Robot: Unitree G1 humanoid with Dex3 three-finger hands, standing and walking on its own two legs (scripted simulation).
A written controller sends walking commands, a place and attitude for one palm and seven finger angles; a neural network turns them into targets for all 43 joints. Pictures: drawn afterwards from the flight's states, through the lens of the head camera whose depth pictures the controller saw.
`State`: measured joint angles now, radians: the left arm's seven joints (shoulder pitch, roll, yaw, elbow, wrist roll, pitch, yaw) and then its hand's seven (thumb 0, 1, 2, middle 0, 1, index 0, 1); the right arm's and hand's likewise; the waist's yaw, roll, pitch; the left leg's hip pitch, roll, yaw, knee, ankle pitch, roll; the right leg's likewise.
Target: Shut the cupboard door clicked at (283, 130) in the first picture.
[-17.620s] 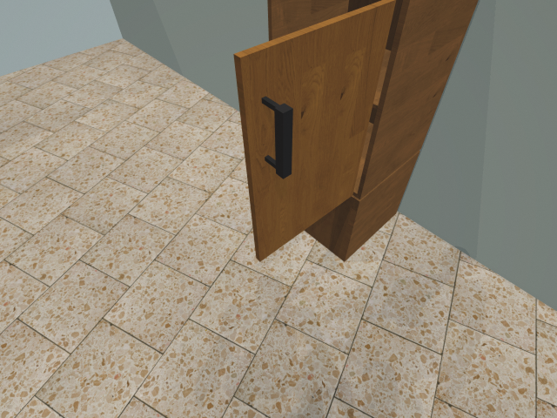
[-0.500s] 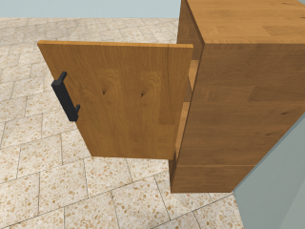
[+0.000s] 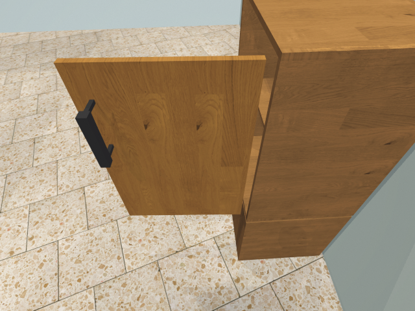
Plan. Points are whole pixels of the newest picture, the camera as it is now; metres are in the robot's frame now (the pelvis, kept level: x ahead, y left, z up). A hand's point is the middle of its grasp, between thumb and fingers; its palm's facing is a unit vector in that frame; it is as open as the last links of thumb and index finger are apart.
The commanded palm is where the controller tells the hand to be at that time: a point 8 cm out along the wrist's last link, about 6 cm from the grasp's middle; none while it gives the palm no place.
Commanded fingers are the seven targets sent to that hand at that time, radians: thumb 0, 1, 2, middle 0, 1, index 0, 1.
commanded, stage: look again from close up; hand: left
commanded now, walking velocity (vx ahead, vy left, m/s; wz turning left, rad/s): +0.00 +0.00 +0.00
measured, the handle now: (98, 134) +0.46 +0.28 +0.09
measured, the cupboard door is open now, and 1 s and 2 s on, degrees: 87 87 87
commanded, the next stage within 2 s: shuffle to correct the standing spot in 0.02 s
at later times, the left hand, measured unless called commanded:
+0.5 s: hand out of the picture +0.02 +0.19 -0.18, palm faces +0.04 -0.98 -0.19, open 7.4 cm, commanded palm none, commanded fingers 0.00 0.90 0.90 -0.20 -0.30 -0.20 -0.30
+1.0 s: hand out of the picture +0.04 +0.21 -0.17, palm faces -0.01 -0.98 -0.21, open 7.4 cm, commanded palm none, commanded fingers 0.00 0.90 0.90 -0.20 -0.30 -0.20 -0.30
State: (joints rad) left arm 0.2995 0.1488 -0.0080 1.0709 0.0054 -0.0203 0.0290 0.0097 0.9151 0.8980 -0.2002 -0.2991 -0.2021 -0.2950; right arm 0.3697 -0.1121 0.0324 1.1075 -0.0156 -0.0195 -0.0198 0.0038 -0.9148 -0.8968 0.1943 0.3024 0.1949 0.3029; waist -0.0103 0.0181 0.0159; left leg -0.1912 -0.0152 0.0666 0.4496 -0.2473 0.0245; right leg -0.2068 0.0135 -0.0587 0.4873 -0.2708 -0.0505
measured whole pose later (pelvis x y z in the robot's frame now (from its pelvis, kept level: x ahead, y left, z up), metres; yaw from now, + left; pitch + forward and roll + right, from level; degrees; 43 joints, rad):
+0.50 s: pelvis +0.02 +0.02 +0.00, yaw +0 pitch -1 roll +1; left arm 0.29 0.14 -0.01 1.10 0.01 -0.01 0.04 0.01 0.91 0.90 -0.20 -0.30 -0.20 -0.30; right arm 0.26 -0.16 0.02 1.10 -0.01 -0.02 -0.04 0.01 -0.93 -0.90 0.19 0.30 0.19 0.30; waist 0.02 -0.01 0.04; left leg -0.15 -0.04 0.08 0.46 -0.29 0.05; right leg -0.18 -0.02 -0.05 0.51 -0.32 -0.02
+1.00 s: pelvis +0.01 +0.04 +0.00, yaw -1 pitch -2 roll +0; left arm 0.28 0.16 -0.02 1.05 0.01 -0.01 0.03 0.01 0.91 0.90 -0.20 -0.30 -0.20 -0.30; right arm 0.30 -0.17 0.02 1.06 -0.01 -0.02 -0.02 0.01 -0.93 -0.90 0.19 0.30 0.20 0.30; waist -0.01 0.02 0.03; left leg -0.16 -0.06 0.09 0.46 -0.28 0.08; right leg -0.18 -0.03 -0.03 0.50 -0.29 0.00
